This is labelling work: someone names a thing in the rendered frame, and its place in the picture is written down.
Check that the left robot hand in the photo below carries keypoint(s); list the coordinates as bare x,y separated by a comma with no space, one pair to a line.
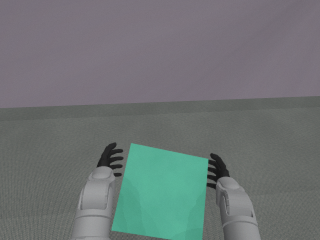
105,159

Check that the robot left forearm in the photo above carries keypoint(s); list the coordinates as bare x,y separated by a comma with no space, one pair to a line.
95,204

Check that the right robot hand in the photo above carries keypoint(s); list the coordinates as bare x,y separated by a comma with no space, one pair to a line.
220,170

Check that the robot right forearm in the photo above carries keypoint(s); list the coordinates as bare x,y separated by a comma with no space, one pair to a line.
238,218

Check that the carton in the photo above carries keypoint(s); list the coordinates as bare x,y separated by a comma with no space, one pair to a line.
162,194

